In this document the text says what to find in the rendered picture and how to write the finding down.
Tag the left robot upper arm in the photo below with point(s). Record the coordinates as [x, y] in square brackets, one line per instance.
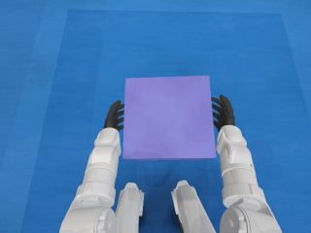
[98, 219]

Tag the robot right foot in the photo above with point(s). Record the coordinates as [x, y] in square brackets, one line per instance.
[180, 224]

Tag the left robot hand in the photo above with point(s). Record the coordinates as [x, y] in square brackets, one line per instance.
[112, 120]

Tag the right robot upper arm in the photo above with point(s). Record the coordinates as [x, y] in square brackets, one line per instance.
[241, 220]

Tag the right robot hand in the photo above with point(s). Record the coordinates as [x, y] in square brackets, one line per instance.
[225, 116]

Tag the robot right forearm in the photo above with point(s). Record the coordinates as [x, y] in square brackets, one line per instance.
[241, 187]

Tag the robot left forearm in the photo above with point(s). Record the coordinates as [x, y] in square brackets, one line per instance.
[98, 187]

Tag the left robot thigh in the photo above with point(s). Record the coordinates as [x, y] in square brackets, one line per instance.
[129, 208]

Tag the carton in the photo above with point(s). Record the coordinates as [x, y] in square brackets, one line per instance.
[168, 119]

